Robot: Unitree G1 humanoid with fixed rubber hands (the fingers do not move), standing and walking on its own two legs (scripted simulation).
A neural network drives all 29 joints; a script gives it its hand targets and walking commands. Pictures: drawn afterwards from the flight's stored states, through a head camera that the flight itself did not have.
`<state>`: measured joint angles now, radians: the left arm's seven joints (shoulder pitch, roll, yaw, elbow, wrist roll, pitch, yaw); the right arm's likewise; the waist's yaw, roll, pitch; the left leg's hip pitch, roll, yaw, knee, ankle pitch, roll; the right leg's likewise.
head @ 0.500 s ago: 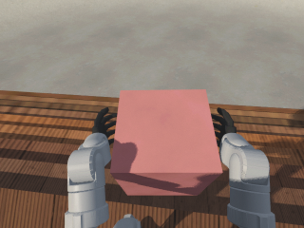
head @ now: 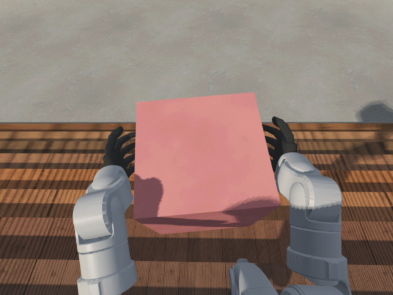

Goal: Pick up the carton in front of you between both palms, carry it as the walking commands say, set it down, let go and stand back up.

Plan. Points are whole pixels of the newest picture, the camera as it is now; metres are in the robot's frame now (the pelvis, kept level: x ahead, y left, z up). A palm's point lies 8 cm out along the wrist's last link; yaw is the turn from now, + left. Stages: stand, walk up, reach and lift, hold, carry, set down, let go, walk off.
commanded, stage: carry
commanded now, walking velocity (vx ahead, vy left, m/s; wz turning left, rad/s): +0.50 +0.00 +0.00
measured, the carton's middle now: (201, 173) +0.35 -0.01 +0.04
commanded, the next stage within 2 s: none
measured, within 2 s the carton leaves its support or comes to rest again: neither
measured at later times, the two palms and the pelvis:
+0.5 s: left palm (171, 128) +0.64 +0.07 -0.15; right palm (256, 123) +0.65 -0.23 -0.16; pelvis +0.32 -0.09 -0.21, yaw -1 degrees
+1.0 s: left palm (189, 97) +1.02 -0.02 -0.36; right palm (247, 90) +1.03 -0.32 -0.34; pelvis +0.71 -0.16 -0.43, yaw -2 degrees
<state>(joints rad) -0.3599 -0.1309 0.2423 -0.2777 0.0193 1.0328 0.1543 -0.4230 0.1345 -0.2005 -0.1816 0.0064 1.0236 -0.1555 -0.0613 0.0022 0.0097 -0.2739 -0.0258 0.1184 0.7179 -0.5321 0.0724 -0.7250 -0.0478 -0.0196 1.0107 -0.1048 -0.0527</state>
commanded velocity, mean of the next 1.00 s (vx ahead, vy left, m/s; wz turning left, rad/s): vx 0.50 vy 0.00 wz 0.00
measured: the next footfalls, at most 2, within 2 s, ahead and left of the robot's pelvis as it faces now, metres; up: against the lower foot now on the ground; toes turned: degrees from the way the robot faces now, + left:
right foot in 0.18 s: +0.26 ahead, -0.09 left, -0.16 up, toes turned -2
left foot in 0.62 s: +0.57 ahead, -0.06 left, -0.31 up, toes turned -3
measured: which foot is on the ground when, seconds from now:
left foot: down 0.00-0.18, up 0.20-0.60, down 0.62-1.00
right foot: up 0.00-0.16, down 0.18-0.62, up 0.64-0.96, down 0.98-1.00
